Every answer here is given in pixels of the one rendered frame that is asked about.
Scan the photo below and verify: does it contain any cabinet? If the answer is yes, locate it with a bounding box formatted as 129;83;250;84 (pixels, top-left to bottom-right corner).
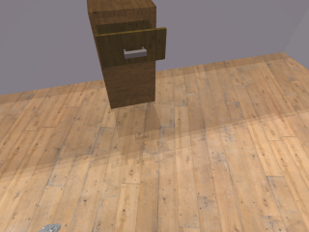
87;0;156;109

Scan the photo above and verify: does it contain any handle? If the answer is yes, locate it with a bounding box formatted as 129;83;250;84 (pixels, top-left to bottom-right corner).
124;46;147;59

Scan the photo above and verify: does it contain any drawer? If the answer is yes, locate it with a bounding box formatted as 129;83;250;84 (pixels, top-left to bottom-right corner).
95;19;167;68

